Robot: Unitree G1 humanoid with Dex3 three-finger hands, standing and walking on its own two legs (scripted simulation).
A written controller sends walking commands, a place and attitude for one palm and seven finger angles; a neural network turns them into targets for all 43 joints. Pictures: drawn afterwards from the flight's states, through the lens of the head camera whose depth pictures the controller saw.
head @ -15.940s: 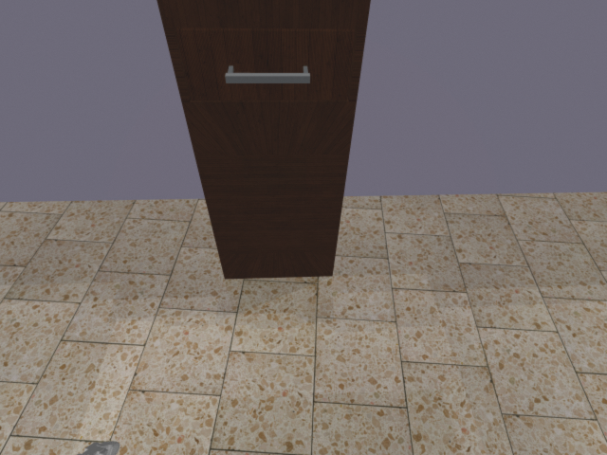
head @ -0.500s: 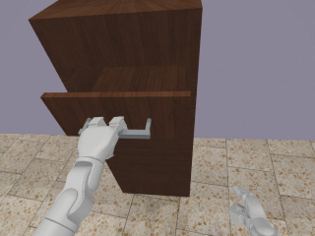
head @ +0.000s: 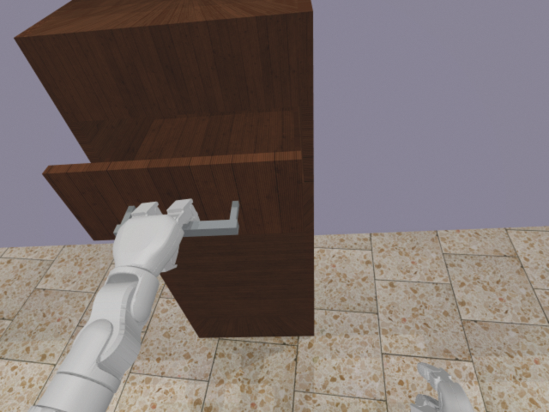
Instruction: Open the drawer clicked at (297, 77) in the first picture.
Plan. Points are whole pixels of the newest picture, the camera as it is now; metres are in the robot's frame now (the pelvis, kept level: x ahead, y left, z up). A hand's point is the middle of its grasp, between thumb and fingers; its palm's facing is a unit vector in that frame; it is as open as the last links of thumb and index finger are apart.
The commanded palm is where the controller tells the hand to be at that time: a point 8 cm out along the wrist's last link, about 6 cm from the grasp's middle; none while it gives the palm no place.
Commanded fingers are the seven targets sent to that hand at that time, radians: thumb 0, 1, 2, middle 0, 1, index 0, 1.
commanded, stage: pull the drawer open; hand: left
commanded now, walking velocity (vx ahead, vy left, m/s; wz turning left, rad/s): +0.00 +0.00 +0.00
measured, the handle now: (179, 219) +0.37 +0.18 +0.10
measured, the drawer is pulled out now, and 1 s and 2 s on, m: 0.14 0.29 0.29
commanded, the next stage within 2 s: open the thumb to release the handle in 1.10 s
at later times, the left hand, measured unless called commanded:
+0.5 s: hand (151, 321) +0.22 +0.18 +0.08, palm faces +0.05 -0.20 -0.98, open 5.8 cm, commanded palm +0.16 +0.19 +0.14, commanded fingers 0.00 0.90 0.90 -0.40 -1.35 -0.40 -1.35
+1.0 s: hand (138, 366) +0.16 +0.18 +0.08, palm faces +0.05 -0.19 -0.98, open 5.8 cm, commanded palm +0.11 +0.18 +0.14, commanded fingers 0.00 0.90 0.90 -0.40 -1.35 -0.40 -1.35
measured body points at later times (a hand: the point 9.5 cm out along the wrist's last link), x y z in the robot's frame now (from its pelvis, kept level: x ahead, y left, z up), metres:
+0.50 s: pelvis +0.02 +0.01 +0.00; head +0.01 -0.04 +0.44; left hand +0.21 +0.19 +0.13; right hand +0.26 -0.17 -0.09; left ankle +0.03 +0.13 -0.73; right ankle -0.05 -0.08 -0.73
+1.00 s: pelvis +0.00 +0.00 -0.01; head -0.01 -0.05 +0.44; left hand +0.15 +0.18 +0.13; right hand +0.22 -0.22 -0.10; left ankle +0.03 +0.13 -0.73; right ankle -0.05 -0.08 -0.73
